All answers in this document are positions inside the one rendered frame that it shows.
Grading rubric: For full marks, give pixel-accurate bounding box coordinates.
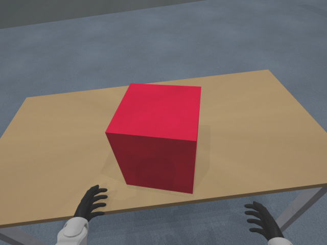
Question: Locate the table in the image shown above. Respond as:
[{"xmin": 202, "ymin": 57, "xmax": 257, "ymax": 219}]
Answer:
[{"xmin": 0, "ymin": 69, "xmax": 327, "ymax": 245}]

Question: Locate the carton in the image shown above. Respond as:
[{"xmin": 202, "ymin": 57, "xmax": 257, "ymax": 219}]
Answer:
[{"xmin": 105, "ymin": 83, "xmax": 201, "ymax": 194}]

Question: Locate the right robot hand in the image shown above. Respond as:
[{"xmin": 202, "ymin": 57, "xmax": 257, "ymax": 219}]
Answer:
[{"xmin": 244, "ymin": 201, "xmax": 284, "ymax": 241}]

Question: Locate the left robot forearm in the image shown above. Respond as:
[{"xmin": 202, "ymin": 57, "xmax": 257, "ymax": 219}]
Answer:
[{"xmin": 55, "ymin": 217, "xmax": 88, "ymax": 245}]

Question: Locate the left robot hand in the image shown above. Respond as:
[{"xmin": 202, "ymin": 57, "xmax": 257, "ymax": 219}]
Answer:
[{"xmin": 73, "ymin": 185, "xmax": 108, "ymax": 222}]

